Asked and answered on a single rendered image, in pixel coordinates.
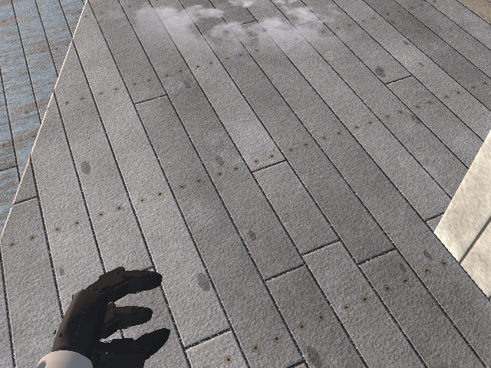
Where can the robot left forearm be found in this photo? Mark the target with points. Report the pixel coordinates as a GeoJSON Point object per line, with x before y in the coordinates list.
{"type": "Point", "coordinates": [64, 359]}

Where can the left robot hand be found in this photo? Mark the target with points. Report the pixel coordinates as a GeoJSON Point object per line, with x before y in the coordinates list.
{"type": "Point", "coordinates": [91, 317]}

